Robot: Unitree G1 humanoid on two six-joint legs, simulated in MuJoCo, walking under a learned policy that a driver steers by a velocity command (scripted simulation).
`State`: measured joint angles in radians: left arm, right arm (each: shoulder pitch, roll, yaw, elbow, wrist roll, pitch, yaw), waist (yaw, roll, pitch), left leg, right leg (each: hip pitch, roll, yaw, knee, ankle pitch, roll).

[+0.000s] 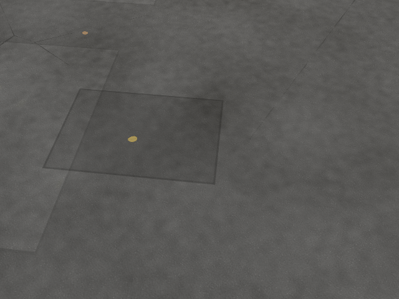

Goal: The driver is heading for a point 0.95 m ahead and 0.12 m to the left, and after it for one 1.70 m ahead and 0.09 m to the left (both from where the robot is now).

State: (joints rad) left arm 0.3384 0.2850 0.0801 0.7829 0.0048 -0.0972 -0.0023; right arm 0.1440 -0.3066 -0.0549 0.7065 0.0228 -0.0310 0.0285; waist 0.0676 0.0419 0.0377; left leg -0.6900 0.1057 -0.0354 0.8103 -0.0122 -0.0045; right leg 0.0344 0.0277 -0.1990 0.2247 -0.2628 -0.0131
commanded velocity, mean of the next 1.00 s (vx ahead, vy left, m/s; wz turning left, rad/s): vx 0.21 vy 0.00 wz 0.23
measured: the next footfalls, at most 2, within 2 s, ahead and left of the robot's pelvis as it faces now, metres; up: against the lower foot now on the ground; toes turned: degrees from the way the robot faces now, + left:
left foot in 0.16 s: +0.27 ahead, +0.13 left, +0.00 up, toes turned +8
right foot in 0.60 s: +0.50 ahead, +0.00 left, +0.00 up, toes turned +24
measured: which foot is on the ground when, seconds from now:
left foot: up 0.00-0.14, down 0.16-0.64, up 0.66-0.96, down 0.98-1.00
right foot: down 0.00-0.14, up 0.16-0.58, down 0.60-0.98, up 1.00-1.00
